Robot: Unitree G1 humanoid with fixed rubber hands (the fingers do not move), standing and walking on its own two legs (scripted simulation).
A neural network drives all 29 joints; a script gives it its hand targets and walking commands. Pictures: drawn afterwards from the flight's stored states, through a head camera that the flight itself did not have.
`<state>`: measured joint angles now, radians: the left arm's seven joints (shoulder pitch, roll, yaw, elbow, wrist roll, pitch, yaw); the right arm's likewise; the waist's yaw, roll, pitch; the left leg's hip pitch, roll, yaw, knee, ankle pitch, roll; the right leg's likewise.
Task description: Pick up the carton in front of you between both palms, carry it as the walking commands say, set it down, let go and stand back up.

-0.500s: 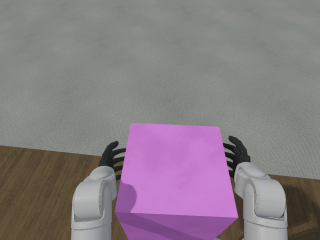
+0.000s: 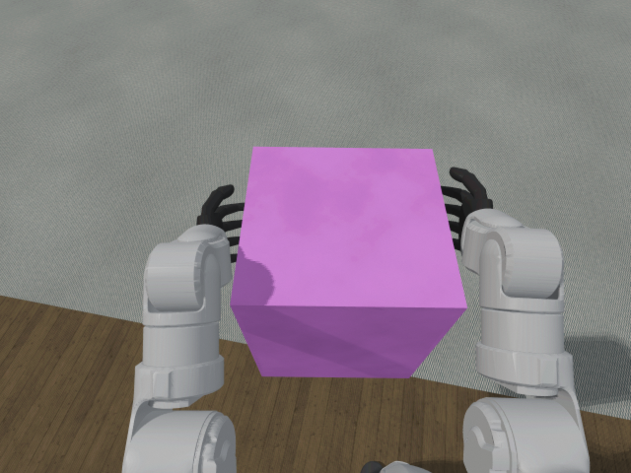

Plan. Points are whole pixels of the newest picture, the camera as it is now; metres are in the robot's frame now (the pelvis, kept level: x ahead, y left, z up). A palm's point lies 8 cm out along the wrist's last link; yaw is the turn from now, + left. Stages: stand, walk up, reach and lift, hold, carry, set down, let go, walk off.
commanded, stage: carry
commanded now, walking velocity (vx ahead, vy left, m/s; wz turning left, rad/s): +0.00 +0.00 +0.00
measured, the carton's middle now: (338, 273) +0.36 +0.00 +0.03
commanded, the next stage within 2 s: none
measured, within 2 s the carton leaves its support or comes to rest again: neither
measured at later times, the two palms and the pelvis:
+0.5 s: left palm (218, 197) +0.43 +0.16 +0.10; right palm (455, 186) +0.44 -0.14 +0.10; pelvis +0.06 +0.01 +0.00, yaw -1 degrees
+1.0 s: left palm (191, 201) +0.40 +0.18 +0.12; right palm (447, 192) +0.40 -0.12 +0.13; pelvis +0.05 +0.04 +0.00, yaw -1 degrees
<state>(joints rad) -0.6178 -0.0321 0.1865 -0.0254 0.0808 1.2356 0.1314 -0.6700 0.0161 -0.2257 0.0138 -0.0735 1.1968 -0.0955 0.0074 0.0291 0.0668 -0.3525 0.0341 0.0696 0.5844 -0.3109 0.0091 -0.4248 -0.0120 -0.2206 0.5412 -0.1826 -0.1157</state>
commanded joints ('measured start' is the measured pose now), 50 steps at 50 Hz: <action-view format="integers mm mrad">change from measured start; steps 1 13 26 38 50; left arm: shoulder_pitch -788 -867 -812 -835 -914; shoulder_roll -984 -1057 -1052 -1063 -1061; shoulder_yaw -666 -589 -663 -660 -604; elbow -76 -51 -63 -6 45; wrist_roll -465 -438 -453 -465 -451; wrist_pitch -56 -52 -42 -48 -56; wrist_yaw -244 -237 -223 -246 -248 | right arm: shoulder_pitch -662 -676 -623 -605 -644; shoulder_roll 1052 1152 1088 1060 1098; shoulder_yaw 704 604 660 618 553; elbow -44 74 10 65 198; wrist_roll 441 417 409 400 387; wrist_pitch -1 23 4 15 18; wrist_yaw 200 216 204 231 235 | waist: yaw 3 -4 13 -4 -5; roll -149 -67 33 39 -23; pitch -570 -586 -632 -547 -496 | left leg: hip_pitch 185 143 216 193 187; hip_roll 44 71 82 120 124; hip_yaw -22 -35 -41 -81 -72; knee -114 9 48 -43 -72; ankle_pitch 165 353 553 443 366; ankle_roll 15 5 31 47 36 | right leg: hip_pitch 317 394 400 310 295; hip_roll -158 -145 -159 -134 -134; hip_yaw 131 143 172 151 161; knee -46 64 81 7 -21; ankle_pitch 316 708 686 242 243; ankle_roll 6 16 15 62 69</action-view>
